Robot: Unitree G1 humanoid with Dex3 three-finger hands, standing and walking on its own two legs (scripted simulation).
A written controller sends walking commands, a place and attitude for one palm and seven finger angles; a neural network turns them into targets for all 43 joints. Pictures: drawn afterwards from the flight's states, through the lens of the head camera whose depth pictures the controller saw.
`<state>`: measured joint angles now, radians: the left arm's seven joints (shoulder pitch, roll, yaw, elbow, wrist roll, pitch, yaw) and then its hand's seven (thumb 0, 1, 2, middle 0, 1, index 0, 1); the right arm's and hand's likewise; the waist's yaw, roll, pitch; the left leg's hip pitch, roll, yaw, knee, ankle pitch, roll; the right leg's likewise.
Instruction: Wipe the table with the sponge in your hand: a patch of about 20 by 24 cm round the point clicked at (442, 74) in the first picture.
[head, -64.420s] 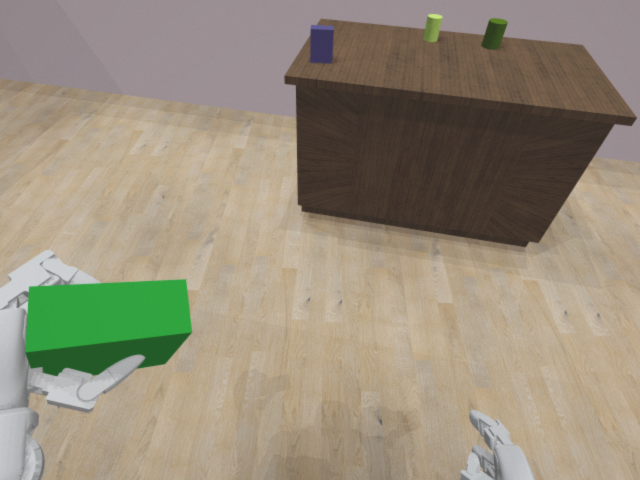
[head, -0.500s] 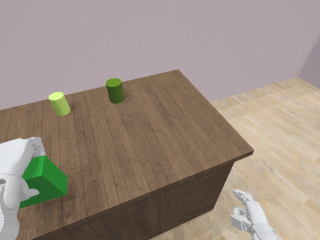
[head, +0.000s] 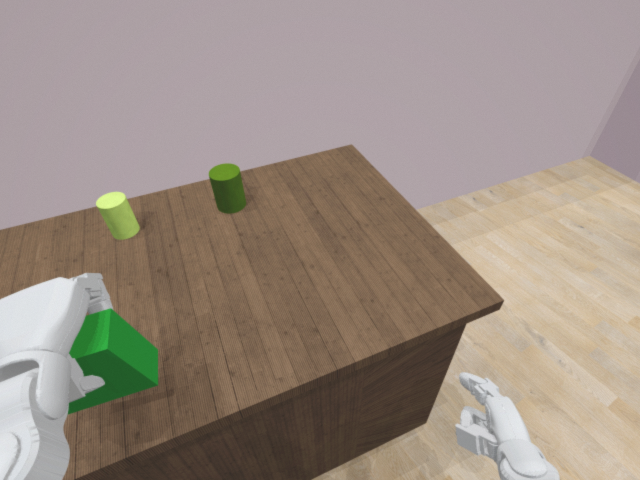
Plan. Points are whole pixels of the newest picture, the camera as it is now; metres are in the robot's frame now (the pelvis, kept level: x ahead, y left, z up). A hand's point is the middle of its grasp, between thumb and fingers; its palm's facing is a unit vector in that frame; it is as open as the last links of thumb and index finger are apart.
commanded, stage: bring the sponge back beside the body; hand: left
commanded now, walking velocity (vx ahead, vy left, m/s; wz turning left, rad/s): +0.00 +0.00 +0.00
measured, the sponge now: (91, 371) +0.19 +0.33 +0.04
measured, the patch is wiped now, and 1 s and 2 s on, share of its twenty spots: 1.00 1.00 1.00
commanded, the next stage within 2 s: step back with the hand held close in 0.96 s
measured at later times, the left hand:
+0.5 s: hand (121, 337) +0.20 +0.27 +0.11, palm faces +0.17 -0.20 -0.97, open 9.2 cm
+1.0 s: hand (154, 352) +0.19 +0.23 +0.11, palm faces +0.17 -0.23 -0.96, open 9.2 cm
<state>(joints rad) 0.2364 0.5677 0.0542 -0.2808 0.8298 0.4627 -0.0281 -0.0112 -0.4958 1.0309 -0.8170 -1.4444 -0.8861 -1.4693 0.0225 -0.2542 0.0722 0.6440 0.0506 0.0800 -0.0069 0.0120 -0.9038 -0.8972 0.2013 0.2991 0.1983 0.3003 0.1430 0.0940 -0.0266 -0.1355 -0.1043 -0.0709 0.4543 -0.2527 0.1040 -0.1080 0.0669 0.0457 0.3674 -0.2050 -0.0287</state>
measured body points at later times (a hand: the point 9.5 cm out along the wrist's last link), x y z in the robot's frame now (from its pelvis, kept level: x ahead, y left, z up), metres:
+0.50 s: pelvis +0.00 -0.02 +0.00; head -0.03 -0.05 +0.45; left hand +0.19 +0.28 +0.17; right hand +0.26 -0.21 -0.06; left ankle -0.01 +0.05 -0.74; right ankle +0.00 -0.12 -0.74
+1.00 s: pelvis -0.01 -0.05 +0.00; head -0.05 -0.09 +0.44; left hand +0.18 +0.24 +0.16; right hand +0.25 -0.25 -0.06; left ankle -0.01 +0.05 -0.74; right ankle +0.00 -0.12 -0.74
